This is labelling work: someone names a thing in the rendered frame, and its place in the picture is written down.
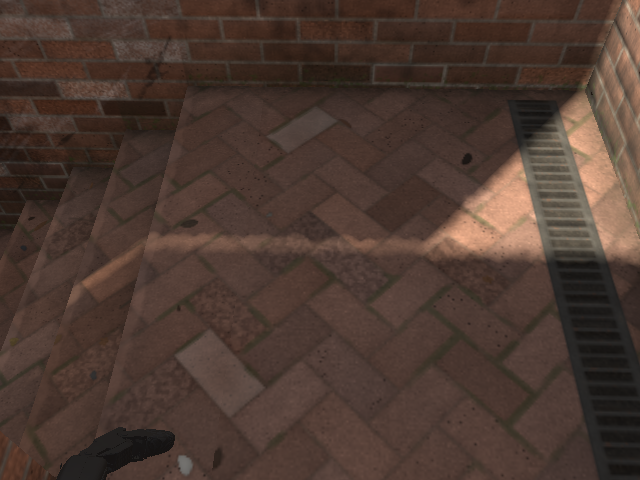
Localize stairs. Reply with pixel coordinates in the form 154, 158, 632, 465
0, 129, 176, 479

